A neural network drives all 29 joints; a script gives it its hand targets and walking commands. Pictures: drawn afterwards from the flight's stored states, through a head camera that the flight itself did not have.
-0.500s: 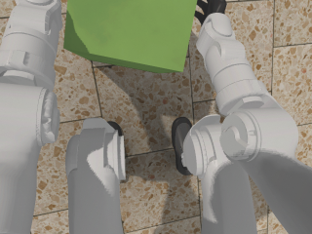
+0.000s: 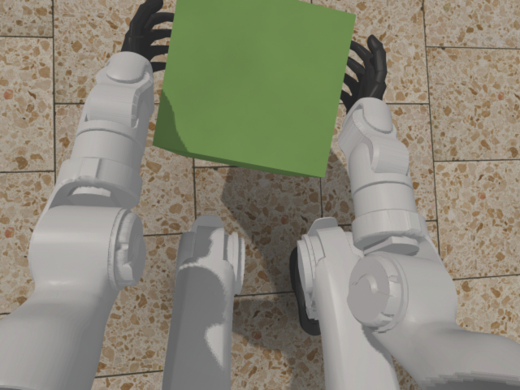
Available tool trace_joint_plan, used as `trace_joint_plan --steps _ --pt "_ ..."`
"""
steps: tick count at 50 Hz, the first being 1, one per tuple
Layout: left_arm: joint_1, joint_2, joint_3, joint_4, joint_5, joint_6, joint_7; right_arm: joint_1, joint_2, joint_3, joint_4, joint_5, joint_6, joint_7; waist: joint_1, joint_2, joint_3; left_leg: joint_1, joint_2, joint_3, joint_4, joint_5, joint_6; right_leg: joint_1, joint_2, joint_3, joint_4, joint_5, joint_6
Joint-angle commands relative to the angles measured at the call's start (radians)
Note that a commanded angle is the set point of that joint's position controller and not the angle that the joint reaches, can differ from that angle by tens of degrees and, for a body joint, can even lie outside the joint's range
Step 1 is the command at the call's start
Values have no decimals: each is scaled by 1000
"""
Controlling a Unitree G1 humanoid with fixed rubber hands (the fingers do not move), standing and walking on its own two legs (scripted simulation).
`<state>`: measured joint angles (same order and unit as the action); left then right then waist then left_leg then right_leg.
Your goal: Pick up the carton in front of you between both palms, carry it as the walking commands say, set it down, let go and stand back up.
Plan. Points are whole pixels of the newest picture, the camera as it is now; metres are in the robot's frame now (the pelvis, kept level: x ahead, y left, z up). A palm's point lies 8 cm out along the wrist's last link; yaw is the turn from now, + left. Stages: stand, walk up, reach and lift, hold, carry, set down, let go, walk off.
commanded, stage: reach and lift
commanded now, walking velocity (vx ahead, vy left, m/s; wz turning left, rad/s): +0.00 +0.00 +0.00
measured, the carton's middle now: (249, 102) +0.51 +0.05 -0.17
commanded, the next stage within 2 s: none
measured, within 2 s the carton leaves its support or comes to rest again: neither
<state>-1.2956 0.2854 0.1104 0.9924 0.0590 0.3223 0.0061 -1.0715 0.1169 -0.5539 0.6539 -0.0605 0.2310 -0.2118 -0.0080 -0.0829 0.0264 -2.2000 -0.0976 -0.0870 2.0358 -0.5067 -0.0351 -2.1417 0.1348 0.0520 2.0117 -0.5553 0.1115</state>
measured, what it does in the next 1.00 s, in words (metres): rises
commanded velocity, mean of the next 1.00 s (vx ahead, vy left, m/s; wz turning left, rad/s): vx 0.00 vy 0.00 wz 0.00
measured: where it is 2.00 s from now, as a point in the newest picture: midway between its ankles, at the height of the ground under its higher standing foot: (255, 304)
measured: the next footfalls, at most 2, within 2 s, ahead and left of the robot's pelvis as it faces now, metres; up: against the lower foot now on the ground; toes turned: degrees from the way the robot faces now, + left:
none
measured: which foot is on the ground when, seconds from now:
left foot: down 0.00-1.00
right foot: down 0.00-1.00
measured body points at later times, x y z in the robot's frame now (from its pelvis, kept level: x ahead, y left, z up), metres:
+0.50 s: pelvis +0.03 -0.01 +0.12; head +0.25 +0.04 +0.51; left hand +0.49 +0.19 +0.05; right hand +0.49 -0.11 +0.07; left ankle +0.12 +0.12 -0.38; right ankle +0.12 -0.14 -0.38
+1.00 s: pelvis +0.08 -0.01 +0.27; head +0.19 +0.02 +0.70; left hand +0.44 +0.18 +0.21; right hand +0.46 -0.13 +0.23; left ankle +0.12 +0.12 -0.38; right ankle +0.12 -0.14 -0.38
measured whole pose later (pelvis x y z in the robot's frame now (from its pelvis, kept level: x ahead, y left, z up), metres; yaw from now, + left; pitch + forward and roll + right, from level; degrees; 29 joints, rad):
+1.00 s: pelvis +0.08 -0.01 +0.27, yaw +4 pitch +25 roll +0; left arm -0.53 -0.03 0.28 0.69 0.18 0.30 0.03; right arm -0.48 0.18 -0.40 0.59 -0.16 0.23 -0.11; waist -0.01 -0.04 -0.22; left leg -1.12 -0.09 -0.12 1.10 -0.42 -0.02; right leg -1.09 0.11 0.14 1.11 -0.45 0.03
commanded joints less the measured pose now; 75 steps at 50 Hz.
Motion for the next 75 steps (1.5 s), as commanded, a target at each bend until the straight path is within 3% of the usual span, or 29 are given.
trace_joint_plan --steps 1,4,8,16,25,40,53,60,68,72,75 --pt "-480 -1113 -197 -124 -44 -32 -233 -738 853 462 27 8 47 235 -17 222 -1009 672 -35 121 -331 -6 28 388 75 -174 -220 55 -69" --pt "-435 -1124 -114 -73 13 -27 -248 -718 878 432 50 -27 57 256 -6 194 -1007 680 -40 125 -375 15 35 412 76 -165 -278 61 -67" --pt "-391 -1136 -79 -71 44 -31 -253 -672 916 448 58 -40 65 276 18 154 -1056 736 -43 133 -424 74 38 465 78 -156 -347 83 -60" --pt "-328 -1217 -204 -228 -10 -36 -247 -546 1011 606 4 23 69 301 37 131 -1209 932 -50 141 -503 213 27 629 79 -136 -450 173 -47" --pt "-190 -1295 -333 -342 -70 -28 -228 -370 1053 737 -31 71 75 307 30 143 -1174 1101 -59 127 -620 266 10 797 77 -104 -577 216 -52" --pt "66 -1348 -325 -332 -28 -66 -206 -72 1066 734 42 24 49 332 16 117 -920 1372 -48 68 -898 293 25 1066 45 -37 -882 252 -68" --pt "286 -1369 -373 -407 -14 -72 -198 177 1059 768 32 -19 49 360 6 107 -747 1671 -27 17 -1183 406 31 1414 5 18 -1167 389 -85" --pt "392 -1380 -418 -474 -28 -28 -202 307 1069 804 -2 -20 98 388 2 99 -647 1844 -12 -3 -1339 501 30 1615 -17 36 -1319 500 -91" --pt "491 -1379 -463 -588 -53 85 -210 433 1073 846 -68 4 209 423 7 86 -510 2035 3 -7 -1519 597 25 1857 -40 49 -1504 625 -94" --pt "519 -1375 -480 -654 -64 159 -213 456 1058 864 -127 18 276 434 9 79 -410 2099 7 -4 -1600 576 20 1945 -48 53 -1585 621 -95" --pt "521 -1358 -446 -654 -42 209 -220 451 1045 831 -128 0 321 445 12 71 -299 2101 9 1 -1642 483 24 1951 -52 51 -1628 538 -97"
